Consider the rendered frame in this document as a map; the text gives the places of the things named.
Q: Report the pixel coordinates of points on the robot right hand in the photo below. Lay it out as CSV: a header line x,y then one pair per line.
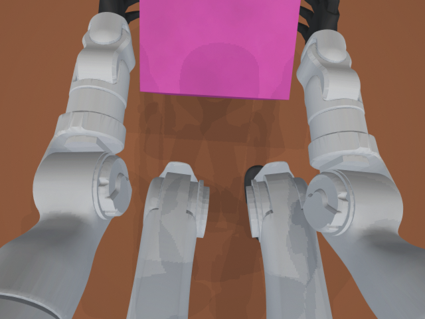
x,y
325,15

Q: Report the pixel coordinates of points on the robot left hand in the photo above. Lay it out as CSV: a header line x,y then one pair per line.
x,y
119,7

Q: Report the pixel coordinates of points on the robot left forearm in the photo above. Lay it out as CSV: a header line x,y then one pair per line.
x,y
98,95

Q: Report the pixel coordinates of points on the carton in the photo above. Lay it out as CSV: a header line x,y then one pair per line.
x,y
242,49

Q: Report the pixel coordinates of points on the robot right foot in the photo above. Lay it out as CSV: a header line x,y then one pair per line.
x,y
251,174

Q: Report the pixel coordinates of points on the left robot upper arm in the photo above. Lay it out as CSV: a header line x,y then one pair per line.
x,y
43,272

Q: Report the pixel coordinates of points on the right robot upper arm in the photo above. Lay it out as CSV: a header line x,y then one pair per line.
x,y
359,214

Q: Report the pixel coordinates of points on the robot right forearm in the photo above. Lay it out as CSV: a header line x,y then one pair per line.
x,y
335,111

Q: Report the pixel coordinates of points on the robot left shin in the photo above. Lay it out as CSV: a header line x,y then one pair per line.
x,y
156,185

